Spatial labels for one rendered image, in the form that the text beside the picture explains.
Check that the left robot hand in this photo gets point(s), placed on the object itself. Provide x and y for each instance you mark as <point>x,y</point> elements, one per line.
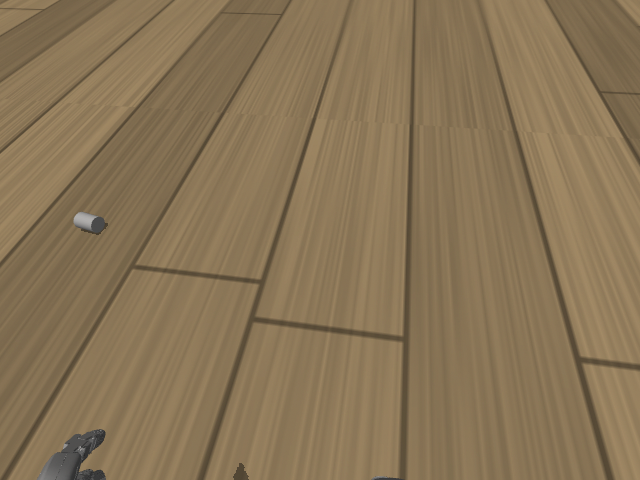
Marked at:
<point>65,465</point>

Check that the can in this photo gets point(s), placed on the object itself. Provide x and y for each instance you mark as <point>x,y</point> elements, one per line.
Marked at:
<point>89,222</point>

